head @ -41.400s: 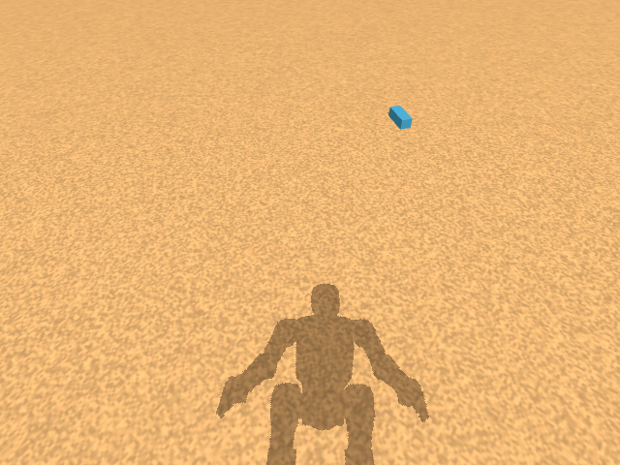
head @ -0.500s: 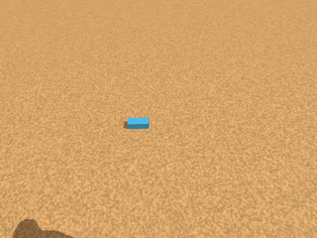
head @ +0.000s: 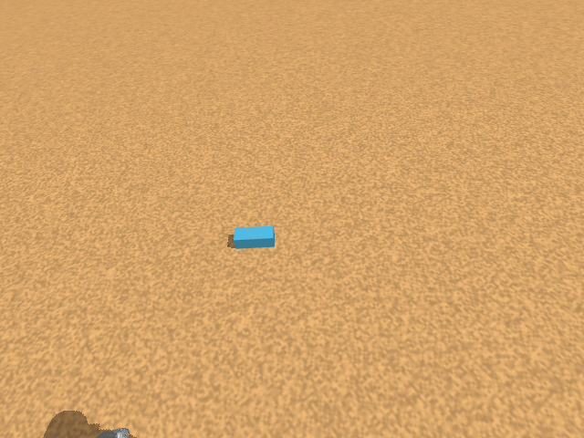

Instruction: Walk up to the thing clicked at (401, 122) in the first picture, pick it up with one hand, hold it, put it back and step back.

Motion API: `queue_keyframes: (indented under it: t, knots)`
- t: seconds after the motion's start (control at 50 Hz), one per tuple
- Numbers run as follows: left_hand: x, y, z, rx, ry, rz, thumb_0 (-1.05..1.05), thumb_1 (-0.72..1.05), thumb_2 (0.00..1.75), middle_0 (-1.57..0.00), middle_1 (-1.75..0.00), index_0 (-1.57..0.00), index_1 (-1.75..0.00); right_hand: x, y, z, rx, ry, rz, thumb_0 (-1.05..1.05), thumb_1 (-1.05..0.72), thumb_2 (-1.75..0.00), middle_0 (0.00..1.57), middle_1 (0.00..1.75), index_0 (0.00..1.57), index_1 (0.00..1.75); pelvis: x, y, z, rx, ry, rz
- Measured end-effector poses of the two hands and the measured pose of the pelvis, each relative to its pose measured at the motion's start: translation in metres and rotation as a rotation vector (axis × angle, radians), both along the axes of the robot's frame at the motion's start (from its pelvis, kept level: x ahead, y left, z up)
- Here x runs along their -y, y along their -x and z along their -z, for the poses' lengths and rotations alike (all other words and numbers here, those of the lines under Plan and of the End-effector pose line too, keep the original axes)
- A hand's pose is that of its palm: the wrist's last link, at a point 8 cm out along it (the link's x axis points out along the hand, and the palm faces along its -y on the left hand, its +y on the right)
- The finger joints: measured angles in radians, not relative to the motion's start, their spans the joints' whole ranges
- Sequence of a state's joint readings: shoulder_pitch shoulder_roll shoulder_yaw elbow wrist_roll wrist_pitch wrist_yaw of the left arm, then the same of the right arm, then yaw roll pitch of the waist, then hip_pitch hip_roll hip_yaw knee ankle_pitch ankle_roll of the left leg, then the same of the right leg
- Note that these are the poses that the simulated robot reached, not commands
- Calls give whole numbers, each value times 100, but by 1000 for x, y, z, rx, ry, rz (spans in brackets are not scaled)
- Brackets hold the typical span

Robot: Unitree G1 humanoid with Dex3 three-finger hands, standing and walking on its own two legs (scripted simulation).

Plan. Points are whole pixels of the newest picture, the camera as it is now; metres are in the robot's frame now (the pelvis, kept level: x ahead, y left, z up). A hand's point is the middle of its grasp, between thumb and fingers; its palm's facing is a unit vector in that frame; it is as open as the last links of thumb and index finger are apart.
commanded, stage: step back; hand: left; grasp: from above
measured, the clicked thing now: (254, 237) +1.02 +0.24 -0.73
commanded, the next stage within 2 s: stand in 0.14 s
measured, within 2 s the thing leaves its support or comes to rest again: neither
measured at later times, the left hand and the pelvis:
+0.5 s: hand out of the picture +0.12 +0.26 -0.14, palm faces +0.00 -0.95 -0.32, open 7.4 cm; pelvis +0.02 +0.02 +0.02, yaw +0 degrees
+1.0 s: hand out of the picture +0.07 +0.26 -0.13, palm faces -0.02 -0.93 -0.36, open 7.4 cm; pelvis +0.01 +0.00 +0.02, yaw +0 degrees
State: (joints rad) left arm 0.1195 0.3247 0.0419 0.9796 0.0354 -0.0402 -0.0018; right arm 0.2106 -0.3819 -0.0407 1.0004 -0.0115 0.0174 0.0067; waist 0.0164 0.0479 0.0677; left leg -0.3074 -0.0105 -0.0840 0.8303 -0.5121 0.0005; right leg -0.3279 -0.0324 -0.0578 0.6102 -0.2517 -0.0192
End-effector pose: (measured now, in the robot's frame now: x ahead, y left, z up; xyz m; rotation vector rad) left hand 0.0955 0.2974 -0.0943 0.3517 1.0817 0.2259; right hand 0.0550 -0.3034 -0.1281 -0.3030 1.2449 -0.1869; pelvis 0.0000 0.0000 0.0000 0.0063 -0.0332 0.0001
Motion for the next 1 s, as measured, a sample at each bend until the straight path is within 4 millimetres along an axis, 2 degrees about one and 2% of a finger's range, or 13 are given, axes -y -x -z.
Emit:
queue_keyframes:
  t: [0.1,0.22,0.44,0.56,0.68,0.88,1.0]
  knots:
    - [-17,-8,7,-9,3,-24,0,89,90,-20,-30,-21,-30,-10,-7,1,-32,18,-24,1,-91,-90,20,30,20,30,-11,-6,3,-12,-4,-20]
    - [-28,-12,12,-61,24,-49,0,90,90,-20,-30,-21,-30,-23,-13,-12,-31,23,-7,1,-90,-89,20,30,20,30,-18,-19,-4,-8,-4,0]
    - [-13,-17,13,-80,75,-21,0,90,90,-20,-30,-20,-30,-27,-62,-32,90,29,-19,1,-90,-89,21,30,20,30,-20,-25,-14,19,3,1]
    - [-8,-12,6,-77,69,-15,0,90,90,-20,-30,-20,-30,-27,-75,-36,131,10,-30,1,-90,-89,20,30,20,30,-16,-21,-18,26,3,0]
    - [-9,1,1,-90,48,-24,0,90,90,-20,-30,-20,-30,-24,-66,-33,115,-8,-35,1,-90,-89,20,30,20,30,-10,-16,-19,27,2,-2]
    - [-7,26,-2,-145,21,-41,0,90,90,-20,-30,-20,-30,-12,-27,-21,13,-23,-18,1,-90,-89,20,30,20,30,0,-8,-20,19,-2,-2]
    - [-2,30,-1,-166,23,-35,0,90,90,-20,-30,-20,-30,-5,-8,-19,-35,-21,2,1,-90,-90,20,30,20,30,5,-7,-20,11,0,0]
